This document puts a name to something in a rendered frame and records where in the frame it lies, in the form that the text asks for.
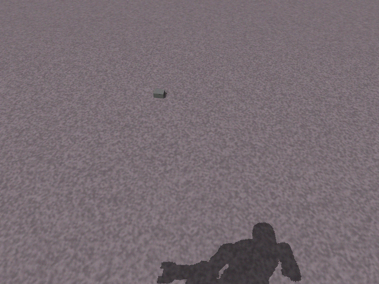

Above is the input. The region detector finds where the small box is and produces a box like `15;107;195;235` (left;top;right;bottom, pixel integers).
153;89;165;99

